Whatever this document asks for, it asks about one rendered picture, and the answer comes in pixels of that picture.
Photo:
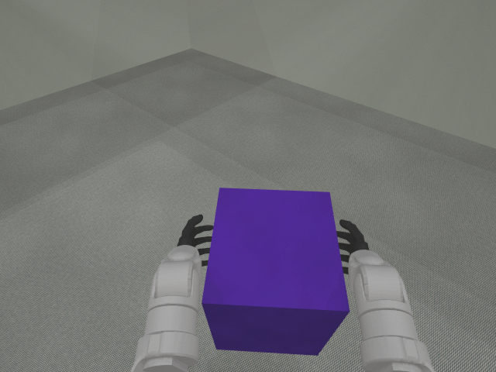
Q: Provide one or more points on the carton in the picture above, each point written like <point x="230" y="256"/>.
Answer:
<point x="274" y="281"/>

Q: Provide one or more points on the right robot hand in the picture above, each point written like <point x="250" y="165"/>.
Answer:
<point x="355" y="239"/>

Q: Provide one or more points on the robot right forearm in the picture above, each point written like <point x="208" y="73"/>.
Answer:
<point x="390" y="340"/>

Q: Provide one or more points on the left robot hand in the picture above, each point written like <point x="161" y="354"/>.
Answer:
<point x="190" y="231"/>

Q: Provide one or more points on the robot left forearm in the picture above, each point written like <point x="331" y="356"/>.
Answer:
<point x="170" y="343"/>

